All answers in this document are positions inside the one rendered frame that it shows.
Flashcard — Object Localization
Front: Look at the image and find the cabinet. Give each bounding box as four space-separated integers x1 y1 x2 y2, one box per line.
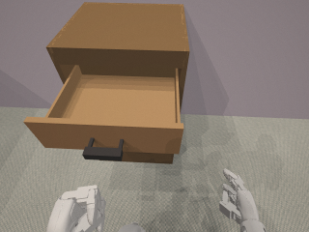
46 2 190 164

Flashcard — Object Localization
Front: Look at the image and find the left robot hand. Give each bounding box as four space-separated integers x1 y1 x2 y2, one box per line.
46 185 106 232

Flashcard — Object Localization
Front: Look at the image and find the right robot hand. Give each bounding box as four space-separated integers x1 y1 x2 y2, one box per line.
219 168 260 226

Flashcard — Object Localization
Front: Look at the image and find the drawer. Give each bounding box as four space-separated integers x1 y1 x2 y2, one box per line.
23 65 184 155

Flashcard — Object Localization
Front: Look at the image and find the handle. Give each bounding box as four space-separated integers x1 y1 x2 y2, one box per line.
82 137 124 161

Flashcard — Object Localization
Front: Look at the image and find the right robot forearm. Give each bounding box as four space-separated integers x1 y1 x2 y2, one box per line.
239 219 267 232

